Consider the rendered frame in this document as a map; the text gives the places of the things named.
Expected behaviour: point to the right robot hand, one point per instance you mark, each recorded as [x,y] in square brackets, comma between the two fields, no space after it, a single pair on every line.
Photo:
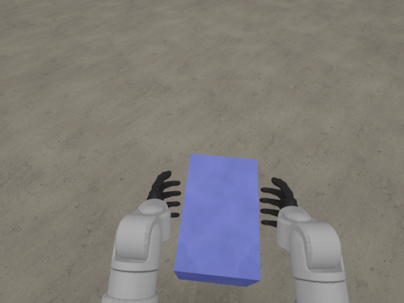
[286,199]

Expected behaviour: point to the robot right forearm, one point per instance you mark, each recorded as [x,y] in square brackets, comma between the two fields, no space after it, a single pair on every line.
[316,257]

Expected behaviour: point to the carton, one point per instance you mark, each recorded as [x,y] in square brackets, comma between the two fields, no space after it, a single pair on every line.
[219,233]

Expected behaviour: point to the robot left forearm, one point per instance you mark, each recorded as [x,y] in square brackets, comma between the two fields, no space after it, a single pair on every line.
[136,254]

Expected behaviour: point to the left robot hand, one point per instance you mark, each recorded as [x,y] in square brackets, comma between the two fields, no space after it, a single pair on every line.
[158,187]

